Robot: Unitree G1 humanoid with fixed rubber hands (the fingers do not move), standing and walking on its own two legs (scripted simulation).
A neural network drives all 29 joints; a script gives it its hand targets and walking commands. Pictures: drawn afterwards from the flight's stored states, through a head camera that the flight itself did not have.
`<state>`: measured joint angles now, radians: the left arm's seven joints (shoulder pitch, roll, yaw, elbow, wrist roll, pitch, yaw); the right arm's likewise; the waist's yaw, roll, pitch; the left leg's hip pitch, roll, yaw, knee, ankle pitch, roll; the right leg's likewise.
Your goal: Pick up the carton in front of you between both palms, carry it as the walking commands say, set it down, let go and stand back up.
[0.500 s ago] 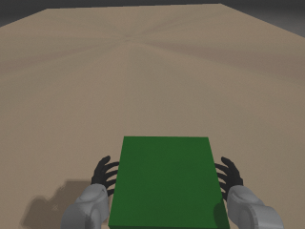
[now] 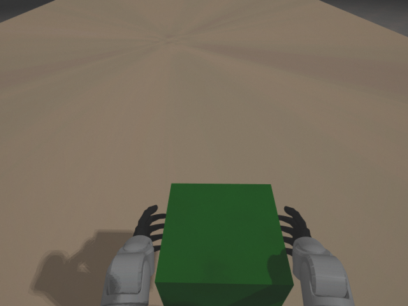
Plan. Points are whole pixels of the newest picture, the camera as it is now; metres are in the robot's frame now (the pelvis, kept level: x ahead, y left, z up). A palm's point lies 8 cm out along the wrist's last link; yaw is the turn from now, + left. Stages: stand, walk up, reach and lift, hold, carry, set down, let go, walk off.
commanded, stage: carry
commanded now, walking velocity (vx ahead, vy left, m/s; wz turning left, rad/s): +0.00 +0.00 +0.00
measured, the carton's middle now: (220, 257) +0.27 +0.00 -0.03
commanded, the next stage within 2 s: hold in 0.70 s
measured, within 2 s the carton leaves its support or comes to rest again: neither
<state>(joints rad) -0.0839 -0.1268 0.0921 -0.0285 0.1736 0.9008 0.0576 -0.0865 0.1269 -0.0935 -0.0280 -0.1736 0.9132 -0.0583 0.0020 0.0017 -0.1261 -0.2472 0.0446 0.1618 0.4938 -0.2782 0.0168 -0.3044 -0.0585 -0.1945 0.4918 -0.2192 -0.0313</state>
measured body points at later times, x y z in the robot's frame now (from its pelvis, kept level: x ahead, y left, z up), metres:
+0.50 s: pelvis +0.00 +0.00 +0.00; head -0.02 -0.01 +0.45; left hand +0.30 +0.15 +0.03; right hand +0.30 -0.16 +0.03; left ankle -0.01 +0.10 -0.74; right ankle +0.03 -0.10 -0.74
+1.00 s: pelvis -0.02 +0.00 +0.01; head -0.04 +0.00 +0.45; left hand +0.27 +0.15 +0.03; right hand +0.27 -0.15 +0.03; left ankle -0.01 +0.11 -0.74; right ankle +0.02 -0.11 -0.74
